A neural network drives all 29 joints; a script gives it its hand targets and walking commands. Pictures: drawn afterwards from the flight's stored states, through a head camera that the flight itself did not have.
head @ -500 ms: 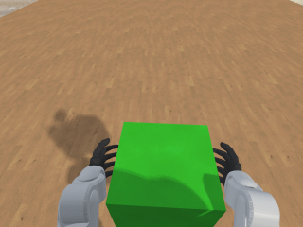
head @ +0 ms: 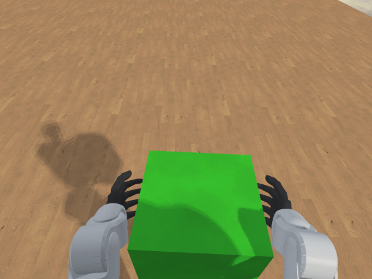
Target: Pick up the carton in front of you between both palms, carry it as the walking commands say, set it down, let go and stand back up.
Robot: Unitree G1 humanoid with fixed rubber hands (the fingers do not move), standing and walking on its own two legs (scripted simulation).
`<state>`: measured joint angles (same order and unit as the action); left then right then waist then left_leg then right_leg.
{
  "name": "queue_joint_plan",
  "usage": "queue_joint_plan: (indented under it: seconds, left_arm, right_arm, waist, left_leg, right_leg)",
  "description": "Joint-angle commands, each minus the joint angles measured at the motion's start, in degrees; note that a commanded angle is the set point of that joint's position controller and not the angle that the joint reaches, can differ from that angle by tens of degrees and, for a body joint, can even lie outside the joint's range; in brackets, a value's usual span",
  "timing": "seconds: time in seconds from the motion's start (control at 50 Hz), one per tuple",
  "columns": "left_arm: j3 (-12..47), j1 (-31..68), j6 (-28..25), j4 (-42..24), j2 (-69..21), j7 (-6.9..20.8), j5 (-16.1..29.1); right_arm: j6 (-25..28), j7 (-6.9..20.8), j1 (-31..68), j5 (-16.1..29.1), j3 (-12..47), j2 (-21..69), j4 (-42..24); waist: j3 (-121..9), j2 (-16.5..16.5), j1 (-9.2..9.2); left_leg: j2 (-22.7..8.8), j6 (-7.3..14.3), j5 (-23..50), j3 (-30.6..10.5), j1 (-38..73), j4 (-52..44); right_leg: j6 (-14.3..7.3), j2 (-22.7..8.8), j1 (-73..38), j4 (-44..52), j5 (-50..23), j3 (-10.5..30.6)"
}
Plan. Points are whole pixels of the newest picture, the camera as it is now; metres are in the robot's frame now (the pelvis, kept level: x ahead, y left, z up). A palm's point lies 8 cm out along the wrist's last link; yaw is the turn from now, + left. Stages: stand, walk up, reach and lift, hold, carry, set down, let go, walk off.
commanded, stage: carry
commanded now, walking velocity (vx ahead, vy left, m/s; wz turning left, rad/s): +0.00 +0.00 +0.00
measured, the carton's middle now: (196, 227) +0.26 +0.00 +0.01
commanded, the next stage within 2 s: none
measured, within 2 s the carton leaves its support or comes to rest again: neither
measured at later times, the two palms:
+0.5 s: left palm (134, 204) +0.26 +0.12 +0.08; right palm (289, 215) +0.26 -0.17 +0.08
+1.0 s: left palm (139, 223) +0.25 +0.12 +0.03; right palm (284, 233) +0.24 -0.18 +0.03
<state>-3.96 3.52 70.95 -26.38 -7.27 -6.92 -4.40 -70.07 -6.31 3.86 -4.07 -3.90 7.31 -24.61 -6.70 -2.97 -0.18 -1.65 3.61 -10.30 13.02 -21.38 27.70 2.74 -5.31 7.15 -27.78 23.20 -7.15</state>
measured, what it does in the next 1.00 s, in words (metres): stands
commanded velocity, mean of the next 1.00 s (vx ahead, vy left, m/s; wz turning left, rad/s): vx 0.00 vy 0.00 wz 0.00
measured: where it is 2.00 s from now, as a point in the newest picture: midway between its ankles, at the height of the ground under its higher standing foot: outside the picture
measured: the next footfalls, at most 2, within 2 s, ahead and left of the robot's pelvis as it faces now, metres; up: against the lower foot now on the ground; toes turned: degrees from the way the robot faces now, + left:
none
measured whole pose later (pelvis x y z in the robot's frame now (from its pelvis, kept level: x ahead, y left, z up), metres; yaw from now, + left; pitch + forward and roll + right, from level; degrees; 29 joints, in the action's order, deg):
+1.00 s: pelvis -0.04 -0.02 +0.00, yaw -1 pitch +1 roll +0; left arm -9.2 11.8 43.4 10.4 -8.0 -1.2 -13.7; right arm -43.2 -0.7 11.8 -13.9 -10.4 8.0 10.8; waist -4.5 -0.4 -0.1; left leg -5.2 1.6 -8.3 11.9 -21.9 29.6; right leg -0.3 -2.0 7.9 -30.0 23.0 -7.7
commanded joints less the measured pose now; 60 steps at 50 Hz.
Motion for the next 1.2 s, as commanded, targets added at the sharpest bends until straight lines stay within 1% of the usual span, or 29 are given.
queue_joint_plan:
  seconds: [0.0,0.02,0.06,0.1,0.14,0.24,0.3,0.4,0.44,0.5,0.56,0.62,0.64,0.7,0.72,0.8,0.88,0.96,1.0,1.04,1.14,1.18]
  left_arm:
    - [40.90,23.14,-1.93,-5.21,-51.70,10.89,20.04]
    - [40.81,22.56,-2.06,-5.17,-51.47,10.87,20.17]
    - [40.24,20.69,-2.25,-4.92,-50.83,10.71,19.76]
    - [39.69,19.59,-2.31,-4.64,-50.36,10.56,19.05]
    - [39.57,19.96,-2.43,-5.10,-50.23,10.58,18.78]
    - [39.63,20.94,-2.36,-5.09,-49.67,10.79,18.88]
    - [39.49,20.89,-2.25,-3.59,-48.44,11.02,18.57]
    - [38.78,22.38,-3.58,0.35,-46.56,11.95,17.25]
    - [37.86,22.94,-4.81,2.73,-45.98,12.36,16.10]
    - [36.06,24.12,-7.54,6.19,-45.15,12.97,14.39]
    - [35.04,25.30,-10.54,8.59,-45.29,13.47,13.36]
    - [34.28,26.27,-13.18,10.76,-45.59,13.85,12.36]
    - [33.91,26.45,-14.23,10.64,-44.78,13.67,11.72]
    - [31.24,26.31,-16.84,15.60,-44.44,13.96,9.17]
    - [29.90,25.88,-17.96,16.95,-43.09,13.88,8.28]
    - [26.84,28.26,-22.51,23.06,-43.86,14.56,5.73]
    - [23.71,31.97,-27.69,29.54,-45.38,15.57,3.74]
    - [22.21,35.21,-33.14,34.89,-47.67,16.82,2.50]
    - [23.14,36.51,-34.90,35.44,-49.64,17.36,2.82]
    - [24.44,37.12,-35.39,34.86,-51.28,17.73,3.38]
    - [27.39,34.50,-33.00,31.27,-52.77,17.76,4.95]
    - [27.67,33.21,-31.56,30.30,-52.30,17.61,5.24]
  right_arm:
    - [1.33,11.04,22.14,19.60,38.51,51.00,-5.74]
    - [1.44,10.83,22.03,19.49,38.61,50.67,-6.16]
    - [1.41,10.43,21.64,19.43,39.16,50.06,-6.97]
    - [1.29,10.28,21.10,19.33,39.60,49.77,-7.01]
    - [1.29,10.36,21.45,19.45,40.12,49.75,-7.45]
    - [1.15,10.58,21.64,19.14,40.00,48.90,-6.90]
    - [1.15,10.66,20.90,18.18,39.33,47.51,-5.10]
    - [2.68,11.32,21.96,16.35,38.26,45.91,-0.98]
    - [3.97,11.79,22.73,15.47,37.64,45.48,1.15]
    - [6.69,12.48,24.61,13.95,36.27,44.94,4.18]
    - [9.64,13.11,26.16,12.98,35.44,45.11,6.41]
    - [12.35,13.67,27.04,12.15,34.63,45.15,8.81]
    - [13.17,13.68,26.45,11.46,33.67,44.13,9.91]
    - [16.10,14.11,27.10,9.36,31.20,43.44,13.89]
    - [17.21,13.95,26.74,8.36,30.16,42.31,14.68]
    - [21.70,14.72,28.35,5.35,25.62,42.10,21.75]
    - [27.05,15.88,32.02,3.42,22.63,43.57,27.83]
    - [32.56,17.18,35.95,2.44,21.42,45.96,33.00]
    - [34.31,17.76,37.58,2.79,22.45,47.94,33.55]
    - [34.80,18.18,38.32,3.32,23.86,49.63,33.02]
    - [32.45,18.21,35.38,4.70,26.79,51.20,29.80]
    - [31.04,18.00,33.85,4.79,26.84,50.74,28.88]
  waist:
    - [-17.73,6.65,-0.02]
    - [-17.97,5.09,-0.06]
    - [-18.23,2.78,0.01]
    - [-18.17,1.91,0.06]
    - [-17.47,1.56,0.07]
    - [-14.56,1.87,0.10]
    - [-13.61,1.88,0.10]
    - [-11.28,0.58,0.00]
    - [-10.32,0.24,0.07]
    - [-9.28,0.81,0.12]
    - [-8.81,1.55,0.09]
    - [-8.99,2.00,0.10]
    - [-9.02,2.13,0.12]
    - [-9.20,2.48,0.09]
    - [-8.91,2.46,0.13]
    - [-8.23,2.58,0.05]
    - [-8.05,2.89,0.08]
    - [-9.21,2.94,0.05]
    - [-10.20,2.92,0.06]
    - [-11.40,2.89,0.08]
    - [-13.88,3.06,0.10]
    - [-14.13,3.10,0.10]
  left_leg:
    - [-9.56,0.25,41.04,-9.24,21.11,2.13]
    - [-9.12,0.49,43.25,-9.02,20.69,3.32]
    - [-8.62,0.86,45.59,-8.09,20.02,5.27]
    - [-8.11,0.72,45.27,-7.23,19.02,6.23]
    - [-7.67,0.36,42.54,-6.52,17.97,6.36]
    - [-7.37,-0.51,35.43,-5.86,15.85,5.49]
    - [-7.45,-0.86,32.34,-5.99,15.01,5.83]
    - [-7.09,-1.39,24.07,-5.74,12.21,6.39]
    - [-7.17,-1.62,22.31,-5.67,12.18,6.02]
    - [-7.62,-1.74,21.49,-6.05,12.30,5.00]
    - [-7.95,-1.70,19.02,-6.59,12.26,3.59]
    - [-8.10,-1.71,16.66,-7.02,12.39,2.49]
    - [-8.16,-1.69,16.36,-7.08,12.56,2.24]
    - [-8.24,-1.79,14.90,-7.28,12.52,1.50]
    - [-8.23,-1.82,14.12,-7.23,12.39,1.29]
    - [-8.39,-2.07,11.85,-7.50,11.94,0.26]
    - [-8.35,-2.28,9.18,-7.82,11.68,-0.64]
    - [-8.40,-2.28,8.93,-8.05,12.08,-0.80]
    - [-8.49,-2.23,9.70,-8.11,12.42,-0.62]
    - [-8.61,-2.10,11.04,-8.12,12.82,-0.36]
    - [-8.91,-1.65,15.23,-8.02,13.67,0.46]
    - [-9.02,-1.50,16.47,-8.00,13.58,0.81]
  right_leg:
    - [0.20,-2.42,1.75,2.65,-20.97,1.16]
    - [0.23,-2.52,1.09,1.85,-25.49,1.00]
    - [0.23,-2.94,0.92,-0.06,-32.34,1.10]
    - [0.22,-2.99,0.79,-1.26,-36.13,1.17]
    - [0.31,-3.04,0.76,-1.45,-37.60,1.24]
    - [0.00,-3.45,0.58,-0.14,-37.00,1.76]
    - [-0.53,-3.98,0.37,0.44,-38.13,2.19]
    - [-1.50,-4.95,0.03,0.59,-40.69,2.16]
    - [-1.82,-4.92,0.80,0.66,-38.81,2.03]
    - [-2.04,-4.36,1.95,1.45,-32.30,2.02]
    - [-2.49,-3.89,3.04,2.43,-25.15,2.46]
    - [-3.00,-3.64,3.59,3.10,-20.79,2.96]
    - [-3.13,-3.49,3.88,3.26,-19.84,3.12]
    - [-3.35,-3.36,4.42,3.66,-17.68,3.48]
    - [-3.40,-3.31,4.73,3.94,-16.81,3.59]
    - [-3.66,-3.21,6.12,4.59,-13.82,4.05]
    - [-4.03,-3.19,7.18,5.10,-10.72,4.47]
    - [-4.33,-3.14,7.33,4.75,-9.61,4.63]
    - [-4.38,-3.10,7.06,4.21,-9.90,4.65]
    - [-4.37,-2.99,6.61,3.47,-10.71,4.59]
    - [-4.09,-2.74,5.63,1.73,-13.84,4.34]
    - [-3.98,-2.74,5.55,1.27,-15.02,4.28]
